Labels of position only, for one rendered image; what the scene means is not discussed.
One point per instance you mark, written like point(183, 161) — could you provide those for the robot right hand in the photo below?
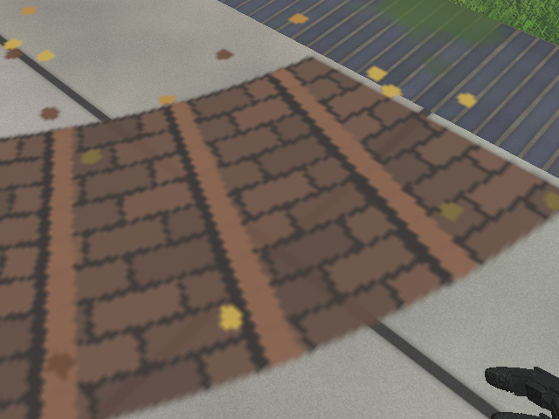
point(538, 385)

